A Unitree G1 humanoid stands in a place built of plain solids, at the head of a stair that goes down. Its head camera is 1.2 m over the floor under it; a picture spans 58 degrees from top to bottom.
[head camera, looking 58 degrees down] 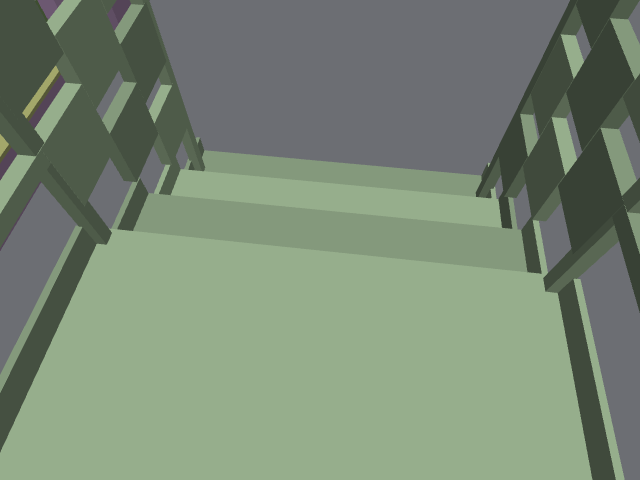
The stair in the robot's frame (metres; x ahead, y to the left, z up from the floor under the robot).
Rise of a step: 0.17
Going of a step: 0.28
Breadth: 1.50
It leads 7 degrees to the right of straight ahead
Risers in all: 4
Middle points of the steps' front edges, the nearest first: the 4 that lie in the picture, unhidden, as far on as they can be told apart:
0.71 0.00 0.00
0.99 -0.04 -0.17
1.27 -0.07 -0.34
1.55 -0.11 -0.51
